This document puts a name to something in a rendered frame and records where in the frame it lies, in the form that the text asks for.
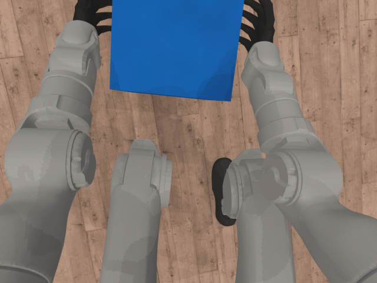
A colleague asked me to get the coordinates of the robot thigh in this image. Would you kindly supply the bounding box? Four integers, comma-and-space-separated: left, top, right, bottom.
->
100, 148, 173, 283
224, 158, 296, 283

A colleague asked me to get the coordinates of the robot right hand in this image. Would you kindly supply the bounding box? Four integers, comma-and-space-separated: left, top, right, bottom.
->
239, 0, 275, 53

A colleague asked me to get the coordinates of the robot left upper arm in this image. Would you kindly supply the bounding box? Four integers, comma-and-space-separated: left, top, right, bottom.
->
0, 128, 96, 283

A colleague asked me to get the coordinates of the left robot thigh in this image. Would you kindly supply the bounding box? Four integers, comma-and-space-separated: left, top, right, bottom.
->
100, 148, 173, 283

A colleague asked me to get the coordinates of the right robot forearm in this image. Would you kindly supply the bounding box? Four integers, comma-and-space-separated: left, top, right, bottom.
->
241, 41, 331, 155

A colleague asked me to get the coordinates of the left robot forearm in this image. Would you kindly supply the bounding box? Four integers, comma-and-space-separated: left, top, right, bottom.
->
4, 20, 101, 185

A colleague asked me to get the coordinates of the robot right upper arm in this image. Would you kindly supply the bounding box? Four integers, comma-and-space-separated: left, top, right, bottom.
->
258, 148, 377, 283

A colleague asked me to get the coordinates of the carton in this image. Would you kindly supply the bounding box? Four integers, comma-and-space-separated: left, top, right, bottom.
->
110, 0, 244, 101

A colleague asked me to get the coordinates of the robot left hand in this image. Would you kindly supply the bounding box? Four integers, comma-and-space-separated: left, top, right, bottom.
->
73, 0, 113, 36

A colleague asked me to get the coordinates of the right robot thigh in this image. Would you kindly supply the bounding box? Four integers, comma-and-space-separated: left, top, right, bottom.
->
224, 158, 296, 283

